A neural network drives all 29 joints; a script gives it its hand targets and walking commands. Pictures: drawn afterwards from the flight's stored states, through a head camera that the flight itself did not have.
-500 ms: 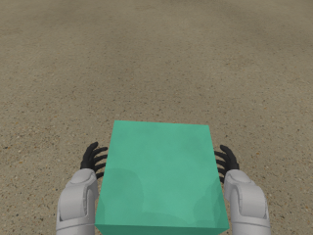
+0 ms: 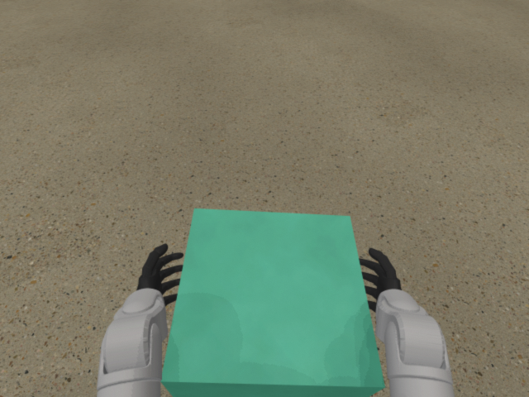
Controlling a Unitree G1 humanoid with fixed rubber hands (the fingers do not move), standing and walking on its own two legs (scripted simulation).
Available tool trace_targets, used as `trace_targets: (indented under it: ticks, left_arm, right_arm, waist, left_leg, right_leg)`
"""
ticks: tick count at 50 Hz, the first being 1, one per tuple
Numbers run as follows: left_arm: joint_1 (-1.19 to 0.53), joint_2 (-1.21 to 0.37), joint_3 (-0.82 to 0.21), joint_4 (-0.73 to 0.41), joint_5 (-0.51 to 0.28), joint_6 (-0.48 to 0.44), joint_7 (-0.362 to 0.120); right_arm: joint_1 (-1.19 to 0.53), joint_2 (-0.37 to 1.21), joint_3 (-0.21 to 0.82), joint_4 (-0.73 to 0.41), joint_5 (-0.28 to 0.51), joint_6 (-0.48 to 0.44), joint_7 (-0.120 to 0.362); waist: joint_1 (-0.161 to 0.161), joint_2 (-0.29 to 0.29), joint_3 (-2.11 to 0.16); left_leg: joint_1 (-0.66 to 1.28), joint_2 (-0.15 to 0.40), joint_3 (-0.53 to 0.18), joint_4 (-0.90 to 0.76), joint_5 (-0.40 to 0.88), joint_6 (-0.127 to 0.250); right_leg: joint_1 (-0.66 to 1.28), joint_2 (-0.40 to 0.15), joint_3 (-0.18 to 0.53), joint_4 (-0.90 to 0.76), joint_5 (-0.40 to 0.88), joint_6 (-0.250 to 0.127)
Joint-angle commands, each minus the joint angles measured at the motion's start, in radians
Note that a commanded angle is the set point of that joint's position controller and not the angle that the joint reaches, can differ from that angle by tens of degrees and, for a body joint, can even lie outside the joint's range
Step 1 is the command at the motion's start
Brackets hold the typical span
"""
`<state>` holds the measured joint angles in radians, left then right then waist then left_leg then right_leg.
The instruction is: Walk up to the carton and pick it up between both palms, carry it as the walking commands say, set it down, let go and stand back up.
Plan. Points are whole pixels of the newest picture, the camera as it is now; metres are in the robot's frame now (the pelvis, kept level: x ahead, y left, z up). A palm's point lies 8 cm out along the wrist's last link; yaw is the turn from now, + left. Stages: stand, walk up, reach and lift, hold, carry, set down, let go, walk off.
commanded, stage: carry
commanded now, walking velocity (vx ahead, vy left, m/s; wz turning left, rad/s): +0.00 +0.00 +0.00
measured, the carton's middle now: (267, 313) +0.27 +0.00 -0.04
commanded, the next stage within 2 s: hold in 0.06 s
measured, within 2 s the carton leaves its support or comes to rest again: neither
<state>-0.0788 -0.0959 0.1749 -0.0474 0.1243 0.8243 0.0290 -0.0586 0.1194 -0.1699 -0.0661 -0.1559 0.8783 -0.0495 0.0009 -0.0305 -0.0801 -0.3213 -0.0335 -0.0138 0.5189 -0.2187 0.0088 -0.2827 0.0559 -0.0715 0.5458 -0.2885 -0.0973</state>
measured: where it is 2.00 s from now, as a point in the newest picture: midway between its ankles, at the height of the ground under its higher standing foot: outside the picture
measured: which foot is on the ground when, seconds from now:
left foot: down 0.00-1.00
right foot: down 0.00-1.00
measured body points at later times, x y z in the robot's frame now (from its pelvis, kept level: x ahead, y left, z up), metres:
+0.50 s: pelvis -0.04 +0.02 +0.00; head -0.07 +0.03 +0.44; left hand +0.27 +0.20 +0.00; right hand +0.26 -0.15 +0.01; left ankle +0.03 +0.13 -0.73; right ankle +0.00 -0.05 -0.73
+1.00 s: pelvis -0.04 +0.04 -0.03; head +0.05 +0.04 +0.41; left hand +0.31 +0.19 -0.09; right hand +0.29 -0.15 -0.08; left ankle +0.03 +0.13 -0.73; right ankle +0.00 -0.05 -0.73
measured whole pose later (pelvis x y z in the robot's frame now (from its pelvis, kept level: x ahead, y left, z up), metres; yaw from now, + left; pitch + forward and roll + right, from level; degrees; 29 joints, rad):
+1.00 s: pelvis -0.04 +0.04 -0.03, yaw -6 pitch +12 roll +0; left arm -0.40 -0.08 0.37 0.57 0.19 0.36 0.05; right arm -0.42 0.06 -0.32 0.60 -0.23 0.37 -0.01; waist 0.04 -0.02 -0.02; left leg -0.71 -0.05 0.01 0.79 -0.28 0.04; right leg -0.70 0.07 0.02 0.81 -0.31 -0.05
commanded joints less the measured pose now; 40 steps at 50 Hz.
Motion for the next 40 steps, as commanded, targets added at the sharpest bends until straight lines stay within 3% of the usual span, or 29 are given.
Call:
trace_targets:
  ticks: [1,3,4,6,7,9,10,11,14,17,21,23,25,28,31,36,40]
  left_arm:
    - [-0.483,-0.726,-0.616,-0.222,-0.271,-0.021,-0.152]
    - [-0.484,-0.728,-0.615,-0.224,-0.273,-0.014,-0.149]
    - [-0.34,-0.52,-0.425,0.127,-0.127,-0.05,-0.171]
    - [-0.326,-0.538,-0.501,0.062,-0.147,-0.12,-0.183]
    - [-0.348,-0.551,-0.534,0.023,-0.159,-0.142,-0.195]
    - [-0.433,-0.655,-0.616,-0.069,-0.209,-0.182,-0.223]
    - [-0.497,-0.65,-0.669,-0.211,-0.256,-0.211,-0.237]
    - [-0.499,-0.674,-0.653,-0.169,-0.257,-0.217,-0.248]
    - [-0.592,-0.708,-0.599,-0.032,-0.241,-0.249,-0.273]
    - [-0.68,-0.704,-0.517,0.173,-0.187,-0.263,-0.297]
    - [-0.824,-0.811,-0.426,0.422,-0.138,-0.294,-0.337]
    - [-0.931,-0.88,-0.379,0.516,-0.126,-0.319,-0.352]
    - [-0.981,-0.965,-0.348,0.577,-0.127,-0.335,-0.354]
    - [-1.034,-1.046,-0.322,0.617,-0.118,-0.361,-0.338]
    - [-1.055,-1.047,-0.276,0.651,-0.103,-0.388,-0.318]
    - [-1.032,-1.016,-0.249,0.597,-0.089,-0.446,-0.277]
    - [-1.0,-0.979,-0.28,0.553,-0.091,-0.477,-0.261]
  right_arm:
    - [-0.606,0.671,0.621,-0.309,0.318,-0.079,0.157]
    - [-0.603,0.675,0.619,-0.305,0.318,-0.07,0.153]
    - [-0.439,0.51,0.511,0.046,0.199,-0.11,0.17]
    - [-0.447,0.567,0.574,-0.039,0.223,-0.175,0.175]
    - [-0.448,0.587,0.593,-0.064,0.222,-0.197,0.181]
    - [-0.533,0.694,0.67,-0.186,0.26,-0.235,0.187]
    - [-0.519,0.769,0.72,-0.145,0.307,-0.238,0.174]
    - [-0.541,0.775,0.719,-0.145,0.301,-0.252,0.173]
    - [-0.661,0.759,0.664,-0.068,0.272,-0.303,0.178]
    - [-0.765,0.754,0.574,0.104,0.204,-0.324,0.195]
    - [-0.921,0.836,0.457,0.356,0.152,-0.356,0.258]
    - [-1.014,0.867,0.383,0.475,0.135,-0.387,0.293]
    - [-1.086,0.865,0.327,0.532,0.119,-0.416,0.325]
    - [-1.114,0.848,0.26,0.589,0.101,-0.45,0.358]
    - [-1.109,0.827,0.211,0.642,0.077,-0.472,0.373]
    - [-1.096,0.859,0.263,0.647,0.076,-0.515,0.4]
    - [-1.074,0.891,0.333,0.608,0.095,-0.548,0.399]
  waist:
    - [0.004,0.01,-0.327]
    - [0.005,0.016,-0.331]
    - [0.062,0.03,-0.04]
    - [0.051,0.019,-0.203]
    - [0.044,0.034,-0.188]
    - [0.042,-0.011,-0.351]
    - [0.035,-0.033,-0.519]
    - [0.033,-0.05,-0.471]
    - [0.038,-0.01,-0.301]
    - [0.06,0.04,-0.137]
    - [0.047,0.045,-0.134]
    - [0.024,0.057,-0.156]
    - [0.0,0.093,-0.182]
    - [-0.024,0.146,-0.226]
    - [-0.031,0.123,-0.243]
    - [0.035,0.013,-0.378]
    - [0.071,-0.029,-0.521]
  left_leg:
    - [0.091,0.115,-0.045,-0.038,0.13,0.049]
    - [0.092,0.115,-0.043,-0.035,0.127,0.048]
    - [0.142,-0.064,-0.096,-0.103,0.162,0.05]
    - [0.243,-0.049,-0.105,-0.097,0.31,0.05]
    - [0.235,-0.048,-0.104,-0.101,0.326,0.05]
    - [0.267,-0.053,-0.101,-0.09,0.413,0.052]
    - [0.233,-0.045,-0.116,-0.028,0.376,0.055]
    - [0.198,-0.045,-0.119,-0.034,0.342,0.056]
    - [0.12,-0.038,-0.106,-0.044,0.212,0.056]
    - [0.094,-0.021,-0.083,-0.045,0.039,0.063]
    - [0.107,-0.018,-0.082,-0.026,-0.116,0.06]
    - [0.112,-0.012,-0.089,-0.013,-0.17,0.052]
    - [0.081,0.015,-0.111,-0.029,-0.229,0.044]
    - [0.015,0.051,-0.16,-0.063,-0.29,0.033]
    - [-0.033,0.063,-0.181,-0.046,-0.287,0.026]
    - [-0.002,0.044,-0.158,0.041,-0.093,0.021]
    - [-0.003,0.028,-0.135,0.109,0.037,0.021]
  right_leg:
    - [0.129,-0.202,0.138,-0.101,0.322,-0.001]
    - [0.131,-0.204,0.138,-0.103,0.312,0.0]
    - [0.216,-0.072,0.224,-0.161,0.32,0.089]
    - [0.296,-0.067,0.229,-0.155,0.484,0.098]
    - [0.275,-0.068,0.233,-0.157,0.502,0.096]
    - [0.364,-0.064,0.251,-0.141,0.633,0.1]
    - [0.492,-0.068,0.282,-0.089,0.787,0.102]
    - [0.497,-0.082,0.297,-0.088,0.809,0.101]
    - [0.376,-0.093,0.308,-0.111,0.578,0.095]
    - [0.226,-0.074,0.285,-0.154,0.079,0.071]
    - [0.096,-0.06,0.254,-0.143,-0.19,0.035]
    - [0.024,-0.063,0.249,-0.13,-0.258,0.011]
    - [0.007,-0.049,0.231,-0.083,-0.251,0.006]
    - [0.035,-0.026,0.193,0.007,-0.11,0.011]
    - [-0.003,-0.023,0.187,0.05,-0.058,0.012]
    - [-0.078,-0.02,0.189,0.078,0.008,0.01]
    - [-0.106,-0.015,0.195,0.112,0.082,0.016]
